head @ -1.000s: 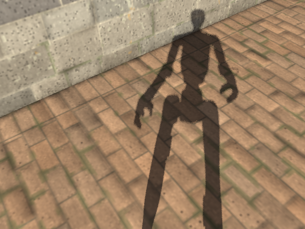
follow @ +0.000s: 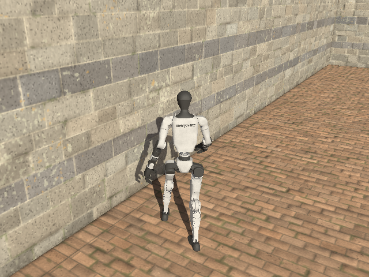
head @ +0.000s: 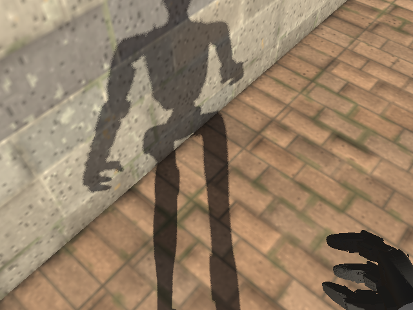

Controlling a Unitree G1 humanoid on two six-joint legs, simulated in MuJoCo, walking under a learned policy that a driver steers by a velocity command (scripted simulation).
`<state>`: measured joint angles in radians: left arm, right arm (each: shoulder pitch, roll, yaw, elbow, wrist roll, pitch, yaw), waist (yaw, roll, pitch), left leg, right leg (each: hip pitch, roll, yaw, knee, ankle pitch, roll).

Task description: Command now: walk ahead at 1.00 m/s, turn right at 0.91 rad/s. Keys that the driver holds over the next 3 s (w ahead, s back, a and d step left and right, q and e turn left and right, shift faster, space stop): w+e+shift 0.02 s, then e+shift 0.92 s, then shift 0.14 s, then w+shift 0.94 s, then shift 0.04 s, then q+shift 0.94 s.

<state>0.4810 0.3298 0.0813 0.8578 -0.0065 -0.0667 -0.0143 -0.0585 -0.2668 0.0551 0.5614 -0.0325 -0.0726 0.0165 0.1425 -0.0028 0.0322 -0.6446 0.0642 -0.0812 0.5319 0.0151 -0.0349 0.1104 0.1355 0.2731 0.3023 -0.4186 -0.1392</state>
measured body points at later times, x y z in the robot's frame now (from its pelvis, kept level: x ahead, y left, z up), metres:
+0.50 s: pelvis +0.35 +0.02 -0.02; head +0.41 -0.02 +0.43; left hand +0.67 +0.18 -0.08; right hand +0.35 -0.30 -0.13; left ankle +0.27 +0.20 -0.63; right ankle +0.44 -0.07 -0.72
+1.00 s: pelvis +0.51 +0.06 +0.01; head +0.52 +0.03 +0.46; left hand +0.85 +0.08 -0.06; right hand +0.35 -0.22 -0.08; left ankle +0.63 +0.08 -0.72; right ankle +0.40 -0.01 -0.63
